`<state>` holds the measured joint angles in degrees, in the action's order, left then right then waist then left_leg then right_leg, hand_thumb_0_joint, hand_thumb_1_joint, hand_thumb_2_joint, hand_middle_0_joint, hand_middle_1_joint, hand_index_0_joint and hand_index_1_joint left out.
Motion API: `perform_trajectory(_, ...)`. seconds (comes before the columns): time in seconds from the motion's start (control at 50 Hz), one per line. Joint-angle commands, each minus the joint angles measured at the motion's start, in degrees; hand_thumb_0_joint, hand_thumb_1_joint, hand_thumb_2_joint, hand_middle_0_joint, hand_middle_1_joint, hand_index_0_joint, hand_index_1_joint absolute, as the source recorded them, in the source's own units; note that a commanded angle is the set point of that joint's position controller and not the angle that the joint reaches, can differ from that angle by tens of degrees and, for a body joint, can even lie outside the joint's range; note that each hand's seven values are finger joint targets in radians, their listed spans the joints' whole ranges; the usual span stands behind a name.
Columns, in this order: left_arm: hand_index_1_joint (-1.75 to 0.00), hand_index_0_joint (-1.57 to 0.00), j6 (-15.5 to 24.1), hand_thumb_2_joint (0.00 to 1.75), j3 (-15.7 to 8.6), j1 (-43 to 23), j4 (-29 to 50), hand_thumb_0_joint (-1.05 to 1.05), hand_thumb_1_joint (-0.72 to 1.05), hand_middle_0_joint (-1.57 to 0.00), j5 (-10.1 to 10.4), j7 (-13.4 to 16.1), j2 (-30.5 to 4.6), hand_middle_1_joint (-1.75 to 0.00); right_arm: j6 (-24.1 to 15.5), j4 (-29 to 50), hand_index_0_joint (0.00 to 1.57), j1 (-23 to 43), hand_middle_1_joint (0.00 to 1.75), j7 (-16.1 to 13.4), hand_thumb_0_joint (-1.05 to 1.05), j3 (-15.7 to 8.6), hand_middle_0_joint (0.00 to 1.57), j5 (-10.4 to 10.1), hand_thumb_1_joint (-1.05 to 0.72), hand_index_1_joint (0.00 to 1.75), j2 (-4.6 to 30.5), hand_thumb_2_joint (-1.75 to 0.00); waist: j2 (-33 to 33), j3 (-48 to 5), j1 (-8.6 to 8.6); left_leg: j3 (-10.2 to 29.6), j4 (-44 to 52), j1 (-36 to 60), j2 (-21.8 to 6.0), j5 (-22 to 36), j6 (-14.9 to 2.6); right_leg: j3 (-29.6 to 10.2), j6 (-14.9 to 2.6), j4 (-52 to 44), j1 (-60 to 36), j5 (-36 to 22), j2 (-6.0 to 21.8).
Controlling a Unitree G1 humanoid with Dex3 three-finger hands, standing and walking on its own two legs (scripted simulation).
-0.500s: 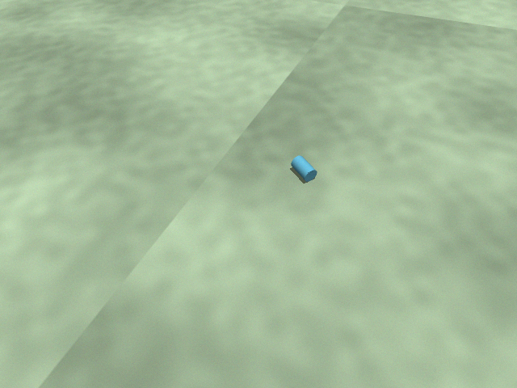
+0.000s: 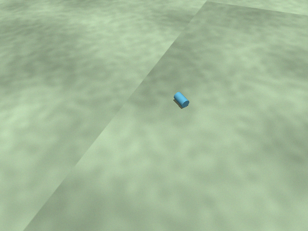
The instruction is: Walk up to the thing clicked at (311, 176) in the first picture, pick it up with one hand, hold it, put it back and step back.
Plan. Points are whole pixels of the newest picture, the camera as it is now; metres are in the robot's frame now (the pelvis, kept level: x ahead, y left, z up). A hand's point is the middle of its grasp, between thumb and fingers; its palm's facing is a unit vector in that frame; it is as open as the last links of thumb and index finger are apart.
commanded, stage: stand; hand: left
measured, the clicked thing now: (181, 99) +1.25 -0.17 -0.74
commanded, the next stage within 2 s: walk up in 0.62 s
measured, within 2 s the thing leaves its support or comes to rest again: neither
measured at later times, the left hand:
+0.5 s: hand out of the picture +0.08 +0.25 -0.16, palm faces -0.02 -0.94 -0.34, open 7.4 cm
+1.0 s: hand (95, 207) +0.21 +0.21 -0.14, palm faces -0.20 -0.85 -0.49, open 7.4 cm
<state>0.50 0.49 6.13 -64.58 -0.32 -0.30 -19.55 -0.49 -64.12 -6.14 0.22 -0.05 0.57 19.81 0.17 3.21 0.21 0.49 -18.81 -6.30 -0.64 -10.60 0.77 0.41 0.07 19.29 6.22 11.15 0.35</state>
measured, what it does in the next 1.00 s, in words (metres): walks ahead, turning right: right foot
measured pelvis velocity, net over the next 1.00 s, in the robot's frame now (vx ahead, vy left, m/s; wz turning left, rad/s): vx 0.08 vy -0.07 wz -0.29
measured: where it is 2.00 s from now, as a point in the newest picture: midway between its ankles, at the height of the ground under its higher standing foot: (178, 178)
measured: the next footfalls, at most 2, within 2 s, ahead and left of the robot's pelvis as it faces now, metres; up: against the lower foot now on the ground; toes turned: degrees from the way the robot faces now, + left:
right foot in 0.92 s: +0.13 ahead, -0.20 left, +0.00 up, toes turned -22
left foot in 1.42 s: +0.51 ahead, -0.02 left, +0.00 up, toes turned -27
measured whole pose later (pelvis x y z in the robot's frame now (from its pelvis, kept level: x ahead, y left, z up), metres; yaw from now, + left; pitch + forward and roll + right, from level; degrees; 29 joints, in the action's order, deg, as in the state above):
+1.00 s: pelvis +0.08 -0.07 -0.04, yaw -16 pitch -4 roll +0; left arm 2.4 -6.5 15.9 -52.8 -0.9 -3.2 -24.3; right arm 1.9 -51.5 -12.3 4.1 -6.7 2.1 26.9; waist 6.9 4.0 0.8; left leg -2.8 -57.6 -11.7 -7.7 -32.0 -0.2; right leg 5.1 -1.3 44.2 21.1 19.4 1.8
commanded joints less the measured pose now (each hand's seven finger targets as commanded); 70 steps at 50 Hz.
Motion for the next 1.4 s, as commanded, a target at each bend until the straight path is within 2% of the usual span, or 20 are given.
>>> perform_trajectory(0.0, -0.3, -0.2, 1.37, 0.9, -2.62, -2.55, 3.66, 0.0, 0.9, -0.2, 0.07, 0.79, -12.38, -0.3, -1.52, 3.3, 0.2, 1.91, 0.3, -0.81, 0.0, -2.0, 0.2, -0.12, -0.9, 0.3, 11.85, -0.9, -0.03, -4.64, -0.02, 4.7, 2.45, 0.94, -6.62, 10.37, -1.81, -5.45, -1.59, -2.75, -0.44, -9.93, 6.97)
perform_trajectory(0.58, -0.3, -0.2, 1.38, 0.9, -2.65, -1.94, 3.89, 0.0, 0.9, -0.2, -0.18, 0.92, -12.44, -0.3, -1.25, 3.5, 0.2, 1.97, 0.3, -0.87, 0.0, -2.07, 0.2, -0.12, -0.9, 0.3, 12.04, -0.9, 0.45, -4.33, 0.0, 4.65, 2.67, 1.27, -6.79, 9.79, -1.8, -5.07, -1.5, -3.7, -1.1, -10.4, 6.97)
perform_trajectory(0.6, -0.3, -0.2, 1.07, 0.9, -7.54, 3.03, 9.73, 0.0, 0.9, -0.2, -1.25, -1.08, -18.33, -0.3, -2.69, 10.48, 0.2, 1.62, 0.3, 1.02, 0.0, -7.62, 0.2, 2.19, -0.9, 0.3, 19.47, -0.9, 2.87, -5.2, -1.51, -0.58, -7.1, 9.65, -4.25, -19.01, -4.33, -13.29, -4.51, 1.1, 11.5, 11.21, 4.86)
perform_trajectory(0.62, -0.3, -0.2, 0.81, 0.9, -7.51, 0.19, 10.54, 0.0, 0.9, -0.2, -1.56, -1.91, -17.42, -0.3, -2.65, 9.98, 0.2, -1.84, 0.3, 1.65, 0.0, -8.11, 0.2, 2.31, -0.9, 0.3, 18.57, -0.9, 3.08, -1.68, -3.65, 2.28, -5.2, 15.08, -5.38, -28.18, -6.12, -13.9, -3.3, 0.46, 25.99, 20.83, 4.57)
perform_trajectory(0.64, -0.3, -0.2, 0.44, 0.9, -7.23, -5.97, 12.9, 0.0, 0.9, -0.2, -1.62, -2.4, -15.36, -0.3, -2.58, 9.43, 0.2, -6.29, 0.3, 1.83, 0.0, -8.63, 0.2, 2.4, -0.9, 0.3, 19.02, -0.9, 6.35, 2.51, -7.43, 5.85, 1.61, 23.35, -9.91, -33.67, -8.17, -7.28, -0.57, 5.35, 40.71, 18.86, 1.81)
perform_trajectory(0.66, -0.3, -0.2, 0.61, 0.9, -7.3, -11.27, 15.13, 0.0, 0.9, -0.2, -1.64, -2.66, -12.86, -0.3, -2.47, 9.42, 0.2, -10.11, 0.3, 1.82, 0.0, -9.49, 0.2, 1.47, -0.9, 0.3, 20.78, -0.9, 16.98, 1.06, -10.62, 18.38, 10.74, 18.78, -22.25, -37.4, -12.79, -0.89, -1.17, 25.04, 41.45, 17.6, -0.39)
perform_trajectory(0.7, -0.3, -0.2, 1.2, 0.9, -7.8, -7.25, 15.94, 0.0, 0.9, -0.2, -2.02, -2.93, -15.02, -0.3, -2.87, 14.59, 0.2, -2.66, 0.3, 1.88, 0.0, -9.61, 0.2, 1.57, -0.9, 0.3, 20.2, -0.9, 7.55, 1.89, -5.98, 21.46, 13.8, 5.5, -30.14, -28.2, -15.31, -3.23, -0.96, 34.27, 34.47, 16.22, 6.31)
perform_trajectory(0.8, -0.3, -0.2, 0.55, 0.9, -8.87, 6.67, 13.52, 0.0, 0.9, -0.2, -0.14, -5.44, -13.91, -0.3, -3.26, 19.55, 0.2, 4.62, 0.3, 2.92, 0.0, -9.52, 0.2, 2.34, -0.9, 0.3, 17.87, -0.9, 9.96, -1.23, 1.19, -3.42, 5.35, 2.37, -15.51, -18.39, -9.39, 2.26, 0.16, 24.83, 19.95, 9.41, 7.11)
perform_trajectory(0.84, -0.3, -0.2, 1.21, 0.9, -9.33, 6.36, 13.91, 0.0, 0.9, -0.2, -0.43, -5.33, -13.66, -0.3, -2.79, 20.34, 0.2, 2.67, 0.3, 3.46, 0.0, -9.41, 0.2, 2.21, -0.9, 0.3, 17.55, -0.9, 8.26, -0.72, 0.04, -8.62, -0.69, -2.02, -13.11, -17.52, -8.66, 5.74, 0.52, 20.6, 13.98, 5.53, 5.27)
perform_trajectory(0.88, -0.3, -0.2, 1.78, 0.9, -8.97, 12.36, 13.02, 0.0, 0.9, -0.2, -1.01, -4.43, -13.58, -0.3, -1.74, 21.03, 0.2, 3.89, 0.3, 3.49, 0.0, -8.97, 0.2, 1.07, -0.9, 0.3, 17.08, -0.9, -0.29, -3.96, 4.01, -11.31, -14.08, -10.32, -12.28, -12.84, -7.95, 9.07, -0.89, 15.73, -1.0, 0.37, 0.91)
perform_trajectory(0.9, -0.3, -0.2, 2.47, 0.9, -10.13, 19.85, 11.14, 0.0, 0.9, -0.2, -1.07, -3.35, -16.35, -0.3, -1.22, 21.96, 0.2, 4.01, 0.3, 3.51, 0.0, -8.01, 0.2, 1.21, -0.9, 0.3, 14.71, -0.9, -9.63, -7.41, 7.82, -13.44, -31.85, -17.03, -8.5, -5.71, -6.67, 6.85, -2.17, 14.02, -11.52, 3.65, -1.31)
perform_trajectory(0.92, -0.3, -0.2, 2.9, 0.9, -11.49, 25.24, 10.95, 0.0, 0.9, -0.2, -0.86, -1.89, -20.65, -0.3, -0.92, 23.46, 0.2, 2.51, 0.3, 3.95, 0.0, -6.33, 0.2, 0.98, -0.9, 0.3, 10.31, -0.9, -21.89, -5.44, 10.44, -12.18, -46.57, -30.3, -2.42, -23.39, -3.48, -7.84, -5.15, 5.09, -17.12, 15.0, 4.29)
perform_trajectory(0.94, -0.3, -0.2, 3.24, 0.9, -11.71, 23.05, 13.16, 0.0, 0.9, -0.2, -0.77, -1.0, -24.17, -0.3, -0.57, 24.96, 0.2, 2.21, 0.3, 4.58, 0.0, -5.98, 0.2, 0.7, -0.9, 0.3, 10.42, -0.9, -22.67, -2.58, 8.13, -3.43, -55.02, -37.87, 0.43, -25.78, -0.6, -35.82, -9.42, -7.58, -11.23, 29.39, 15.3)
perform_trajectory(0.96, -0.3, -0.2, 2.96, 0.9, -11.75, 19.54, 14.55, 0.0, 0.9, -0.2, -0.1, -0.77, -26.51, -0.3, -0.44, 25.79, 0.2, 4.58, 0.3, 4.52, 0.0, -7.23, 0.2, 0.74, -0.9, 0.3, 15.78, -0.9, -13.24, -0.26, 6.53, 2.82, -55.75, -37.47, -1.45, -24.5, -0.01, -50.87, -15.42, -12.92, -4.41, 38.63, 22.2)
perform_trajectory(0.98, -0.3, -0.2, 2.68, 0.9, -11.43, 15.94, 15.22, 0.0, 0.9, -0.2, 0.45, -0.33, -26.1, -0.3, -0.82, 24.78, 0.2, 6.23, 0.3, 4.31, 0.0, -7.45, 0.2, 1.1, -0.9, 0.3, 17.67, -0.9, -7.81, 3.92, 5.22, 4.66, -53.93, -36.99, -5.3, -20.16, -0.17, -49.61, -16.39, -13.97, 0.31, 40.41, 22.86)
perform_trajectory(1.04, -0.3, -0.2, 3.95, 0.9, -9.57, 9.88, 17.21, 0.0, 0.9, -0.2, 0.98, 1.12, -21.41, -0.3, -0.48, 20.93, 0.2, -2.32, 0.3, 4.62, 0.0, -7.11, 0.2, -0.33, -0.9, 0.3, 16.33, -0.9, -4.9, 3.4, -0.12, 5.41, -47.58, -32.64, -7.7, -8.44, -1.36, -26.74, -9.26, -8.16, 0.79, 21.9, 14.03)
perform_trajectory(1.08, -0.3, -0.2, 4.91, 0.9, -8.93, 10.92, 17.3, 0.0, 0.9, -0.2, 1.0, 1.48, -19.88, -0.3, 0.09, 20.36, 0.2, -5.18, 0.3, 4.84, 0.0, -7.65, 0.2, 0.41, -0.9, 0.3, 16.28, -0.9, -4.48, 4.1, -0.79, 5.19, -44.13, -27.99, -7.21, -4.09, -0.84, -21.87, -8.02, -7.73, 6.3, 16.76, 11.31)
perform_trajectory(1.22, -0.3, -0.2, 7.1, 0.9, -9.42, 14.28, 19.09, 0.0, 0.9, -0.2, 0.42, 1.57, -21.22, -0.3, 0.57, 26.36, 0.2, 1.33, 0.3, 6.17, 0.0, -8.84, 0.2, 2.41, -0.9, 0.3, 15.97, -0.9, -2.52, 5.68, -0.26, 3.92, -31.67, -30.73, -7.1, 3.79, 1.13, -16.86, -10.03, -6.29, 8.0, 13.28, 9.24)
perform_trajectory(1.3, -0.3, -0.2, 7.23, 0.9, -9.79, 17.0, 19.25, 0.0, 0.9, -0.2, -0.17, 2.53, -22.16, -0.3, -0.55, 28.91, 0.2, 4.55, 0.3, 6.68, 0.0, -8.55, 0.2, 2.58, -0.9, 0.3, 14.5, -0.9, -5.63, 2.43, 0.51, 4.06, -22.08, -27.22, -7.75, 4.09, -1.05, -14.31, -9.35, 2.44, 1.92, -9.69, 9.94)
perform_trajectory(1.38, -0.3, -0.2, 6.32, 0.9, -8.75, 13.67, 20.97, 0.0, 0.9, -0.2, 0.01, 3.58, -21.47, -0.3, -0.78, 25.1, 0.2, -9.57, 0.3, 5.95, 0.0, -10.48, 0.2, 2.98, -0.9, 0.3, 16.48, -0.9, -1.96, -5.47, -6.93, -1.23, -13.83, -3.67, -3.37, 1.17, -3.55, -10.31, -6.67, 21.68, 7.07, -22.11, 8.05)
